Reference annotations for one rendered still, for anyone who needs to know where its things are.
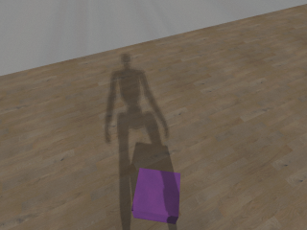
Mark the carton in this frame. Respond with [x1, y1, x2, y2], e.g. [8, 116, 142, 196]
[131, 168, 180, 224]

